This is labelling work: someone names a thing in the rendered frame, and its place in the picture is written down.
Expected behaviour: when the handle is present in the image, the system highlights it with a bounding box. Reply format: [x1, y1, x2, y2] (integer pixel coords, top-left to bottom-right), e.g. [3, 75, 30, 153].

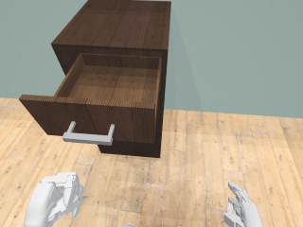
[62, 121, 115, 146]

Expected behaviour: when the drawer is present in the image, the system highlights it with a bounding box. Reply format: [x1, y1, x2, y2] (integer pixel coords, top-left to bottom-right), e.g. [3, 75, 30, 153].
[19, 53, 162, 144]

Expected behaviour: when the robot left hand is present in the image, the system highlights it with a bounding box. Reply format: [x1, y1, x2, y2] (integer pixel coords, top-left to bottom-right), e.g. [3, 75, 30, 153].
[24, 171, 84, 227]

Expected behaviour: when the cabinet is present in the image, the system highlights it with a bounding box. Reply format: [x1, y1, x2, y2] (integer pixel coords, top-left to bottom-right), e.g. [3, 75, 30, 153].
[51, 0, 171, 158]

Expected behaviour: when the robot right hand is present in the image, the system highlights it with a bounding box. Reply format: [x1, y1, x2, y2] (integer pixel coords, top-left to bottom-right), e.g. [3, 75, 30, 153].
[223, 181, 263, 227]

